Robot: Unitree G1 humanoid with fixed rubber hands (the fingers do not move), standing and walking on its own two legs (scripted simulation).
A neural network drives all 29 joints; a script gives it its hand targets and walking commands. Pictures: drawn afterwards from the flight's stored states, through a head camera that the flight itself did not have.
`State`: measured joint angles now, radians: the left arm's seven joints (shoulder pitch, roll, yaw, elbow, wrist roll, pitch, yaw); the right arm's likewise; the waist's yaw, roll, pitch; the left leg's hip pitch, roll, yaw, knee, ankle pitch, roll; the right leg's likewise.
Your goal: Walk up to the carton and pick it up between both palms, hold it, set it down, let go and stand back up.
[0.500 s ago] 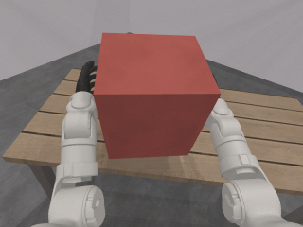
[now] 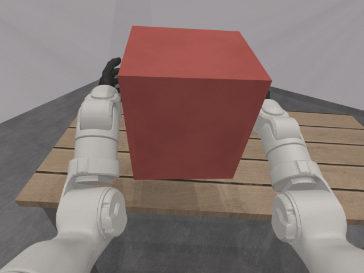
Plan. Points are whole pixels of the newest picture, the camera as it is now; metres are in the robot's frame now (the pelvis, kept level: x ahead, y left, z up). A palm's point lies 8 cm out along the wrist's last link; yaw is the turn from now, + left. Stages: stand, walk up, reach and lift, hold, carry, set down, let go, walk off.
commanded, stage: reach and lift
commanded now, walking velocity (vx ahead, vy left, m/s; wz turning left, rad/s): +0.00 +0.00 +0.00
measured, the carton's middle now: (185, 106) +0.40 +0.01 +0.23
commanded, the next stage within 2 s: hold in 0.96 s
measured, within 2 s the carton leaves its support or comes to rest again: neither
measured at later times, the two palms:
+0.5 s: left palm (113, 84) +0.39 +0.15 +0.28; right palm (269, 97) +0.39 -0.16 +0.27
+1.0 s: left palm (117, 70) +0.40 +0.14 +0.31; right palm (281, 70) +0.40 -0.17 +0.33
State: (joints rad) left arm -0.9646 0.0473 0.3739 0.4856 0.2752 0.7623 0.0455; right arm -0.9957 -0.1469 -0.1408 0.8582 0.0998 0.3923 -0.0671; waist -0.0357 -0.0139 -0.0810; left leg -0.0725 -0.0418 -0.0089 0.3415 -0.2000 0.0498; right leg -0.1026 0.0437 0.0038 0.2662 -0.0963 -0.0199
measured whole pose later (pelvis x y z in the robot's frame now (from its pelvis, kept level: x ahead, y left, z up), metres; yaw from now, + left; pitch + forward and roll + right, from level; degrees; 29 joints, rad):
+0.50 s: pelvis +0.01 +0.01 +0.00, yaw +0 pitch -3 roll -2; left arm -0.92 0.08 0.31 0.34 0.21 0.91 0.04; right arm -0.97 -0.25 0.07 0.66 0.38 0.59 -0.20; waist -0.08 0.04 -0.12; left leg -0.09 -0.02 -0.01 0.40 -0.25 0.04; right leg -0.07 0.06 0.00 0.22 -0.09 -0.02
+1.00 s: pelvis +0.01 -0.03 +0.00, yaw +1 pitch -1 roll -1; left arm -1.10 0.16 0.38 0.63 0.19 0.86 0.01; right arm -1.22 -0.23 0.01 0.93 0.32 0.64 -0.19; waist -0.06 0.00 -0.21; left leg -0.14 0.00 -0.05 0.38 -0.23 0.00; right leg -0.14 0.09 -0.03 0.24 -0.10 -0.07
